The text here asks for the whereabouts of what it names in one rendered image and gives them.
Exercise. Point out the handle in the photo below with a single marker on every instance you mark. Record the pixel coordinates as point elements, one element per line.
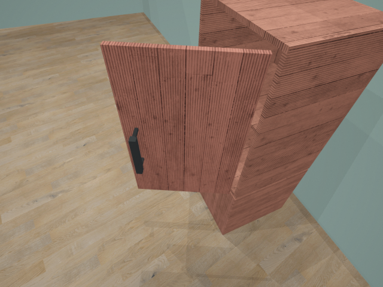
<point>136,155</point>

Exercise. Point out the cupboard door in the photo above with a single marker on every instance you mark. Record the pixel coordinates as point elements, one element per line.
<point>193,107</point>

